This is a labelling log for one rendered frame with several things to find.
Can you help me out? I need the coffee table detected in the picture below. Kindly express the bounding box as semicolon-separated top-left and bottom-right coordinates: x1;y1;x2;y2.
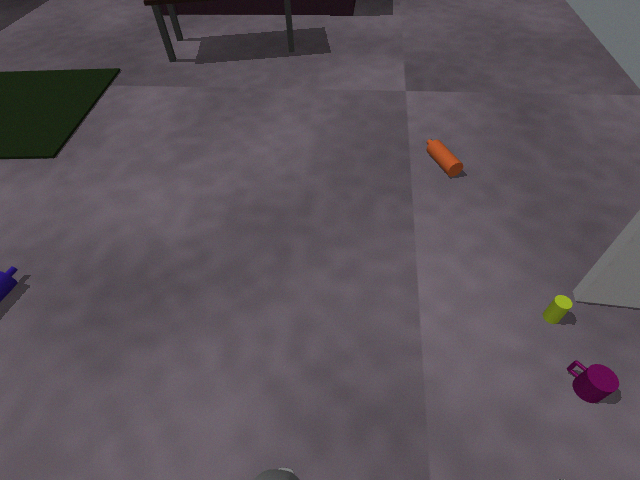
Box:
143;0;295;62

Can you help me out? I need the sofa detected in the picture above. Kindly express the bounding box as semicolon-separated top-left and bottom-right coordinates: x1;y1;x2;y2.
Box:
160;0;356;16

